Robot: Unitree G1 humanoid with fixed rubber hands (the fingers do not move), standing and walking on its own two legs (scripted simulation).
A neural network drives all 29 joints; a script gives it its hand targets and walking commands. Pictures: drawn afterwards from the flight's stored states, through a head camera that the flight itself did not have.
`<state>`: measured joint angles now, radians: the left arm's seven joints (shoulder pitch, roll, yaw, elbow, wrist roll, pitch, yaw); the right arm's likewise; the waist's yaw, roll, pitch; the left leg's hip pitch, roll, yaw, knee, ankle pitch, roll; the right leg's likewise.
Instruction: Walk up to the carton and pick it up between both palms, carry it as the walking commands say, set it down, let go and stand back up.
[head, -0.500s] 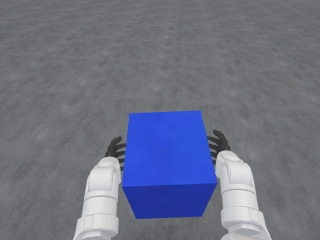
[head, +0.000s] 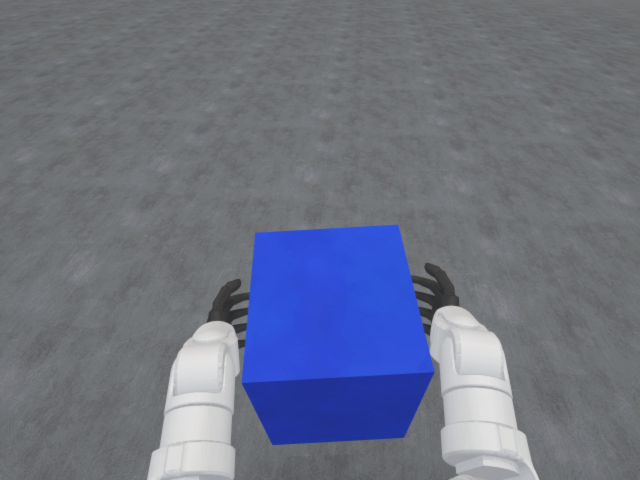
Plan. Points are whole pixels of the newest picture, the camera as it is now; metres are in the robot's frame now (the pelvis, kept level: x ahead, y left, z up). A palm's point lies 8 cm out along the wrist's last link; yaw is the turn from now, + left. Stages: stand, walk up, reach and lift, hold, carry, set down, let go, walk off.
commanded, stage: hold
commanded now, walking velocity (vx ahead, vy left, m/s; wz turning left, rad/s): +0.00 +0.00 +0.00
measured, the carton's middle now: (332, 339) +0.33 -0.01 +0.00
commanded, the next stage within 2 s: carry in 0.48 s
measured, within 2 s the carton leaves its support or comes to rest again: neither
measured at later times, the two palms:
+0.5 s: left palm (220, 333) +0.30 +0.14 +0.06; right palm (443, 317) +0.31 -0.15 +0.07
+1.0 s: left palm (329, 329) +0.26 +0.01 +0.12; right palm (586, 329) +0.26 -0.28 +0.12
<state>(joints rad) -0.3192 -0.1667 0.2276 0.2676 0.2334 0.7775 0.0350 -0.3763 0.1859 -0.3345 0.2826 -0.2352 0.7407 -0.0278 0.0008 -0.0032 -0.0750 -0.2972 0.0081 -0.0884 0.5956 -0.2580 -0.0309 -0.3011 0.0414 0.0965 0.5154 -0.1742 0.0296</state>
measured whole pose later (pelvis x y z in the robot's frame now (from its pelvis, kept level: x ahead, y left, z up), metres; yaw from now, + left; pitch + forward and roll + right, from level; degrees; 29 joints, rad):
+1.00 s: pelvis -0.02 -0.12 +0.00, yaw +0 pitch +0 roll +3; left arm -0.23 -0.15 0.10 -0.27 0.13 1.21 0.09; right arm -0.29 0.16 -0.17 -0.26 -0.13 1.19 -0.11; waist -0.05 0.00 -0.12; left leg -0.45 0.03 -0.08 0.96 -0.43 -0.11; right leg -0.36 0.03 -0.08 0.59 -0.24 -0.12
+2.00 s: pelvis -0.05 -0.12 +0.00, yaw +4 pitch +0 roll +0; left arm -0.19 -0.14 0.10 -0.27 0.11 1.26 0.12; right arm -0.28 0.16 -0.16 -0.22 -0.12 1.23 -0.13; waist 0.00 -0.01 -0.17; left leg -0.34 -0.02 -0.07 0.58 -0.26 -0.02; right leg -0.36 0.05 -0.17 0.50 -0.17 -0.12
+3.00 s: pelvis -0.04 -0.11 +0.00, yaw +4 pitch +1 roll +0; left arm -0.19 -0.14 0.11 -0.25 0.11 1.21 0.12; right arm -0.28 0.16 -0.16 -0.19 -0.12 1.18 -0.12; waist 0.00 -0.01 -0.12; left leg -0.34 -0.02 -0.07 0.58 -0.26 -0.02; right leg -0.36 0.05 -0.17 0.50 -0.17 -0.11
